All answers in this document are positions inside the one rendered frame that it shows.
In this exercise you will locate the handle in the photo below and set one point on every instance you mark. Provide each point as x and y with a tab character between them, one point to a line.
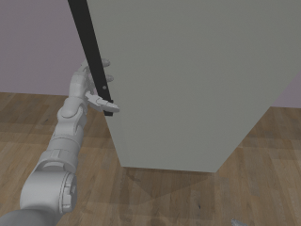
84	26

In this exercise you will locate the robot left forearm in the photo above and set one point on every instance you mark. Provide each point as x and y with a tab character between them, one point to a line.
65	143

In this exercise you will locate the fridge door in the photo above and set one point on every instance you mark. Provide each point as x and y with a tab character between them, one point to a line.
193	77

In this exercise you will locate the robot left hand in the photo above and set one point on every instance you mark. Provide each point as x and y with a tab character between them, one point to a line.
81	85

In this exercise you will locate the left robot upper arm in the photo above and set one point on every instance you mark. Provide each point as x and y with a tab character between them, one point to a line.
48	195

